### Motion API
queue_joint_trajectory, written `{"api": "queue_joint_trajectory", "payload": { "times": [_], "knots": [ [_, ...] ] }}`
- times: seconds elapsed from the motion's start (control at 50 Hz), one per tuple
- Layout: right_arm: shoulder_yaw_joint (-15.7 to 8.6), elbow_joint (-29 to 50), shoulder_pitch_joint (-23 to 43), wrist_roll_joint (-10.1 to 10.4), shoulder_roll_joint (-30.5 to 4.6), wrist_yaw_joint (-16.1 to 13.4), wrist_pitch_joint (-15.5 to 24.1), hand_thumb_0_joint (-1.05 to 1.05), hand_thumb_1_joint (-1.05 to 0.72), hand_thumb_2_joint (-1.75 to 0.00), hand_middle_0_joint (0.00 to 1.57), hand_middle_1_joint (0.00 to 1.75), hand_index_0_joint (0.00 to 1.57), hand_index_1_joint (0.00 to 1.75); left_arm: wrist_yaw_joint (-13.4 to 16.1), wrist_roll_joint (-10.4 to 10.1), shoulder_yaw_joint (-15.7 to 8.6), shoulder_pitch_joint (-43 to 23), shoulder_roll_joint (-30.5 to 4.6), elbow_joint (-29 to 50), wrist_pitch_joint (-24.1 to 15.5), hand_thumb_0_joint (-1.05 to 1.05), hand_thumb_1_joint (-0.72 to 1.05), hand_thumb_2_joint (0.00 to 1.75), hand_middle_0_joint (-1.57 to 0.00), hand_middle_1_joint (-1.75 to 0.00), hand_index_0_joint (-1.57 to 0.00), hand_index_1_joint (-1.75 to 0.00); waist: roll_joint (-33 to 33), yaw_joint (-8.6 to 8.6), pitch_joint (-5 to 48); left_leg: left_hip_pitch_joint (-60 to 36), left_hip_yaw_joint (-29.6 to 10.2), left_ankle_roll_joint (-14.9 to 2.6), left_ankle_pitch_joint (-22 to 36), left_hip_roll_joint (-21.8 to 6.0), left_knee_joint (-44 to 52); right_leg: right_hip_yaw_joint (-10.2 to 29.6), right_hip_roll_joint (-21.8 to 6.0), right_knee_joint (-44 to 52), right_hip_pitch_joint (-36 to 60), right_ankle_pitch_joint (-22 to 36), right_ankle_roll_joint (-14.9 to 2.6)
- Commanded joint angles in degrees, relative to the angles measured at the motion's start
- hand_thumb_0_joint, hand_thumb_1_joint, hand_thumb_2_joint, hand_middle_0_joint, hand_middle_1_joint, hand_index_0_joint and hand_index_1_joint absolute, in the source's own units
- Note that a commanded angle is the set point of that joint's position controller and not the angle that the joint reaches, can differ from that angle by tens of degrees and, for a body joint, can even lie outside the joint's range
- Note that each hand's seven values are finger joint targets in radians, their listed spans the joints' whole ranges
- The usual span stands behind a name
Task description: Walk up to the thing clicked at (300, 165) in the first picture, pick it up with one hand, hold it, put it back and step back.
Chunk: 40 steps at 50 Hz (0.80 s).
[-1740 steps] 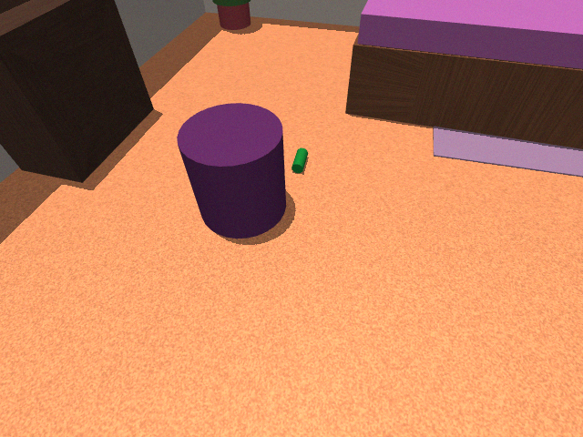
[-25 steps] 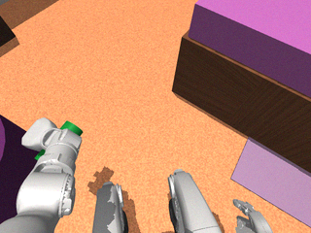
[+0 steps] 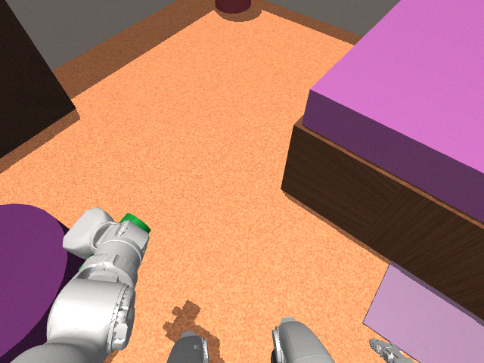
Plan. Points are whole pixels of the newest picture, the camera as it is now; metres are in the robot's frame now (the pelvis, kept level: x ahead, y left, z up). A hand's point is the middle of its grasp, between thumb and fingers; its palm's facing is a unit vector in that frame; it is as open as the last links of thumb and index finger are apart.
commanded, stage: lift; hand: left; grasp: from above
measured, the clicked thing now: (116, 248) +0.37 +0.24 -0.11
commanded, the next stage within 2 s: hold in 0.16 s
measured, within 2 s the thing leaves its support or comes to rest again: neither
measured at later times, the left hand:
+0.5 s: hand (85, 239) +0.35 +0.26 -0.01, palm faces -0.24 -0.38 -0.89, open 9.0 cm
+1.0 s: hand (82, 223) +0.37 +0.25 +0.02, palm faces -0.21 -0.38 -0.90, open 9.1 cm
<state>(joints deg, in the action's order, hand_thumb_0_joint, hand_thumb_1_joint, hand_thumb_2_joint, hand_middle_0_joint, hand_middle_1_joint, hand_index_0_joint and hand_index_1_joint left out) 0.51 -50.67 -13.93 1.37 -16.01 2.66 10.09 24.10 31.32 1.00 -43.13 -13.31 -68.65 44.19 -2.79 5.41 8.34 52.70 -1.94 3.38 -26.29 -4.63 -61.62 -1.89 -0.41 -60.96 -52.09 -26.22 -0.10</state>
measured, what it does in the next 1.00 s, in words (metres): rises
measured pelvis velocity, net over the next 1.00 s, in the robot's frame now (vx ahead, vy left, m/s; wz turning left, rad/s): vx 0.04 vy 0.01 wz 0.00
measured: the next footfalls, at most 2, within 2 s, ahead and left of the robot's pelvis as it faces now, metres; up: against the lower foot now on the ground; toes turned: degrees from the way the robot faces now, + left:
none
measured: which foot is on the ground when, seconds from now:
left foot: down 0.00-1.00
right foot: down 0.00-1.00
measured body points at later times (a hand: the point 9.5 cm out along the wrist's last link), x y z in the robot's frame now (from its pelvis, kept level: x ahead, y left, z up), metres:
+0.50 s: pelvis +0.02 +0.01 +0.05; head +0.07 +0.01 +0.50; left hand +0.36 +0.27 +0.04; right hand +0.11 -0.24 -0.08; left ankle +0.03 +0.15 -0.66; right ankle +0.03 -0.12 -0.66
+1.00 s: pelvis +0.04 +0.01 +0.06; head +0.07 -0.01 +0.51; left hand +0.38 +0.26 +0.07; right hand +0.14 -0.25 -0.07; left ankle +0.03 +0.15 -0.66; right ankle +0.03 -0.12 -0.66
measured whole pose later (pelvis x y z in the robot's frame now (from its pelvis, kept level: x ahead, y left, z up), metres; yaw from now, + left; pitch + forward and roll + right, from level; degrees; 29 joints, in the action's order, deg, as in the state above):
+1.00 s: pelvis +0.04 +0.01 +0.06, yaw +0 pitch +8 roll +0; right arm -0.2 -49.7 -12.6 1.7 -16.2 5.8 8.7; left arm 22.2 31.0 5.0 -39.5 -10.4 -64.1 48.1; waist -2.2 1.5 4.7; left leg 25.8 0.7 2.3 -19.6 -3.0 -37.9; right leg -0.6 -1.8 -38.8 -26.2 -20.2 0.9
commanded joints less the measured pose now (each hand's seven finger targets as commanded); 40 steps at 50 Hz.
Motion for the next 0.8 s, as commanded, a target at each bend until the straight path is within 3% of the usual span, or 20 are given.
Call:
{"api": "queue_joint_trajectory", "payload": {
  "times": [0.0, 0.12, 0.2, 0.28, 0.38, 0.4, 0.46, 0.52, 0.78],
  "knots": [
    [-2.3, 4.3, -3.3, 0.4, -8.0, -0.5, 1.2, 0.00, -0.90, -0.90, 0.20, 0.30, 0.20, 0.30, 2.0, 3.8, 1.1, -20.6, -12.5, 9.7, 0.9, 0.00, 0.54, 0.58, -0.88, -0.71, -0.92, -0.68, 2.4, -0.08, 24.4, -15.4, 3.4, -3.42, 17.3, 4.6, 10.0, 0.9, 2.0, 13.3, 21.6, 21.9, 0.90],
    [-2.3, 3.9, -2.8, 0.4, -7.7, -0.4, 1.6, 0.00, -0.90, -0.90, 0.20, 0.30, 0.20, 0.30, 1.8, 3.1, 2.3, -20.4, -10.0, 8.6, 1.1, 0.00, 0.60, 0.59, -0.92, -0.72, -0.95, -0.69, 2.4, -0.66, 19.3, -19.8, 3.5, -3.44, 16.3, 4.7, 15.8, 0.4, 2.0, 18.2, 23.6, 18.0, 0.49],
    [-2.6, 3.5, -2.5, 0.4, -7.9, -0.1, 2.0, 0.00, -0.90, -0.90, 0.20, 0.30, 0.20, 0.30, 1.5, 3.8, 2.7, -22.0, -9.1, 8.7, 0.6, 0.00, 0.60, 0.56, -0.93, -0.71, -0.96, -0.68, -0.1, -0.74, 16.6, -24.0, 3.3, -2.89, 15.5, 4.4, 19.5, -0.3, 2.2, 19.8, 22.5, 16.0, -0.29],
    [-2.6, 3.5, -2.3, 0.4, -8.0, 0.4, 2.1, 0.00, -0.91, -0.90, 0.20, 0.30, 0.20, 0.30, 1.8, 3.7, 3.0, -22.5, -8.2, 8.5, 0.8, 0.00, 0.60, 0.51, -0.90, -0.73, -0.94, -0.69, 1.1, -0.78, 16.5, -27.0, 3.1, -2.81, 18.1, 4.3, 21.2, -0.4, 2.2, 21.0, 24.9, 18.6, -0.21],
    [-2.5, 4.1, -1.2, 0.1, -8.2, 0.9, 2.3, 0.00, -0.91, -0.90, 0.20, 0.30, 0.20, 0.30, 2.9, 3.7, 3.4, -23.1, -7.8, 7.9, 0.9, 0.00, 0.59, 0.53, -0.90, -0.72, -0.93, -0.69, 2.5, -1.21, 14.9, -27.2, 3.5, -3.08, 16.2, 4.7, 22.5, -0.1, 1.9, 23.0, 26.5, 17.2, 0.01],
    [-2.9, 3.8, -1.0, 0.1, -8.3, 1.2, 2.2, 0.00, -0.91, -0.90, 0.20, 0.30, 0.20, 0.30, 2.9, 3.8, 2.4, -22.9, -9.2, 7.6, 0.9, 0.00, 0.60, 0.51, -0.91, -0.71, -0.94, -0.68, 1.3, -2.32, 15.5, -27.4, 3.8, -2.84, 17.2, 4.7, 22.5, 0.0, 1.9, 22.5, 26.9, 17.9, -0.15],
    [-3.1, 4.4, -0.5, 0.0, -8.4, 1.6, 1.9, 0.00, -0.91, -0.90, 0.20, 0.30, 0.20, 0.30, 3.2, 3.2, 2.7, -23.0, -8.3, 8.8, 1.3, 0.00, 0.59, 0.51, -0.90, -0.71, -0.93, -0.68, 0.9, -2.24, 16.2, -29.7, 3.9, -2.65, 20.1, 4.7, 22.8, -0.3, 1.9, 22.5, 28.2, 20.7, -0.23],
    [-3.2, 4.4, -0.7, 0.0, -8.5, 2.1, 1.4, 0.00, -0.91, -0.90, 0.20, 0.30, 0.20, 0.30, 3.0, 3.1, 2.7, -22.7, -8.3, 10.2, 1.7, 0.00, 0.59, 0.51, -0.89, -0.73, -0.92, -0.69, 1.7, -2.19, 16.9, -30.2, 3.9, -2.85, 23.2, 4.7, 22.6, -0.3, 1.9, 22.2, 29.4, 24.2, -0.15],
    [-3.3, 6.1, 1.1, 0.6, -8.3, 2.5, 0.6, 0.00, -0.91, -0.90, 0.20, 0.30, 0.20, 0.30, 0.7, 3.6, 4.0, -20.9, -8.4, 13.9, 2.8, 0.00, 0.51, 0.56, -0.85, -0.72, -0.87, -0.70, 2.0, -3.34, 15.9, -33.3, 4.6, -2.94, 25.9, 5.1, 25.6, -0.1, 1.9, 24.8, 34.6, 26.9, -0.01]
  ]
}}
